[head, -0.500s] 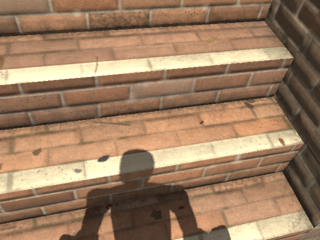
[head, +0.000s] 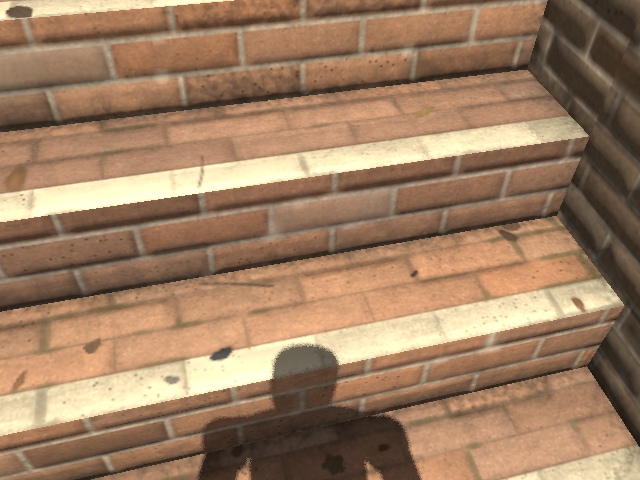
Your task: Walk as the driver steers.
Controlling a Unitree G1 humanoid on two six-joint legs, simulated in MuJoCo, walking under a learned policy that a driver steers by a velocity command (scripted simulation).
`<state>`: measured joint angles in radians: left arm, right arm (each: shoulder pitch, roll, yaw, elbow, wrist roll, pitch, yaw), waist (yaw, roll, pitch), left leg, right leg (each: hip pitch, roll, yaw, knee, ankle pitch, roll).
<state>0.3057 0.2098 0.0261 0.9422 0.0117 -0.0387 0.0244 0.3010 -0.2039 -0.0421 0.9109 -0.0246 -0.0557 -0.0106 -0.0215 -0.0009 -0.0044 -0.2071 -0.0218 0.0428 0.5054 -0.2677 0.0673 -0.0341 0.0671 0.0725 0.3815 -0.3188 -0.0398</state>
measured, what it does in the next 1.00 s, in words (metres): steps on the spot: right foot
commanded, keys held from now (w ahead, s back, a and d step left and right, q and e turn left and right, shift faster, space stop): no key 1.00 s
